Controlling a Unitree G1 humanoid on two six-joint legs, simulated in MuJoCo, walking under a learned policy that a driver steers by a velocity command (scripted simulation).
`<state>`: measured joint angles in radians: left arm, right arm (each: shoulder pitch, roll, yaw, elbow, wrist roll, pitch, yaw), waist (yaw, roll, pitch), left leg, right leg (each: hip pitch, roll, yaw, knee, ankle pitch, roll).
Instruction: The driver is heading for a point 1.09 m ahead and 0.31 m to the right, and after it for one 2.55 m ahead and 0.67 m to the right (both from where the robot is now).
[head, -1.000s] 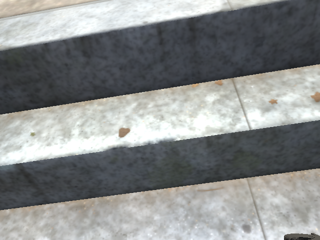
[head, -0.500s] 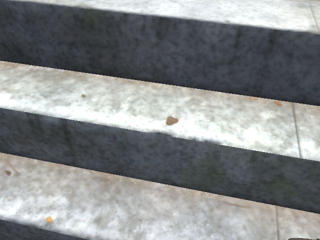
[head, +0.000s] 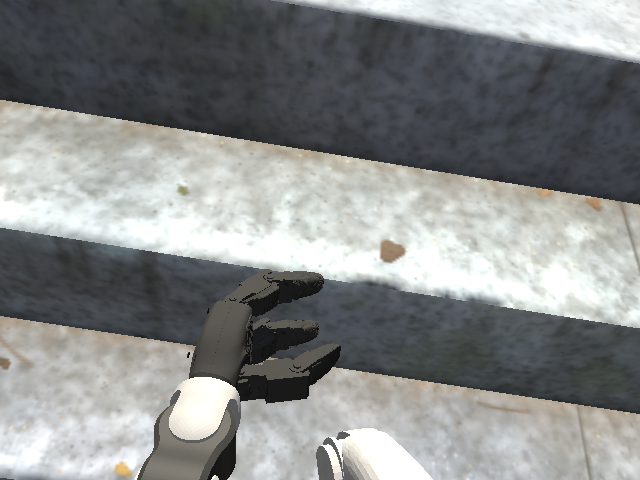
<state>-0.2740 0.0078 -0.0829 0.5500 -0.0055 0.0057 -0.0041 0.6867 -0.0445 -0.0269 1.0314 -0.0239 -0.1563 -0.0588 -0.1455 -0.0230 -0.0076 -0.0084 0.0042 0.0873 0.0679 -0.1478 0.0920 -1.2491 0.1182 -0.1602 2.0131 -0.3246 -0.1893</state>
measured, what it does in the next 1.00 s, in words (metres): climbs, turning right: right foot 0.22 m higher, then left foot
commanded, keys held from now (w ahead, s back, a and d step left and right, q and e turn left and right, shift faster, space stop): w+e+shift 0.64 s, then w+shift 0.08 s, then w+q+shift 0.28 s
